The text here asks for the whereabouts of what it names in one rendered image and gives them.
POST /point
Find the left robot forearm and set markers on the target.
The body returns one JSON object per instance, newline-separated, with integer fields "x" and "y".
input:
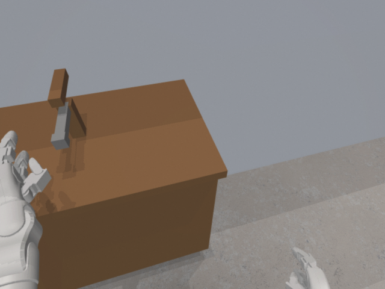
{"x": 20, "y": 233}

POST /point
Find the robot left hand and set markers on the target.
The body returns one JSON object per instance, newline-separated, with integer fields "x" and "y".
{"x": 15, "y": 183}

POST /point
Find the counter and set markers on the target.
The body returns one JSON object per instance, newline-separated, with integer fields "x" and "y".
{"x": 135, "y": 188}

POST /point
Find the robot right hand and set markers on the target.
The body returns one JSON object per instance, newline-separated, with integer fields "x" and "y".
{"x": 314, "y": 278}

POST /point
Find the tap lever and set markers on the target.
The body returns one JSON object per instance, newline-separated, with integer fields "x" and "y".
{"x": 60, "y": 139}

